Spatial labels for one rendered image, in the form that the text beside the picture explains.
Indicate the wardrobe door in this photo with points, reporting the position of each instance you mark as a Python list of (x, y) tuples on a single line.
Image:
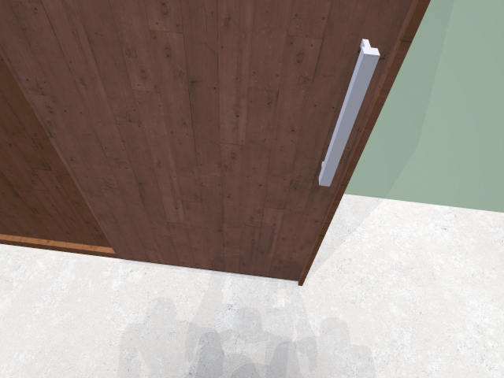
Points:
[(195, 130), (38, 197)]

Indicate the handle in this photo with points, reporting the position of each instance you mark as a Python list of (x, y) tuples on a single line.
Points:
[(359, 83)]

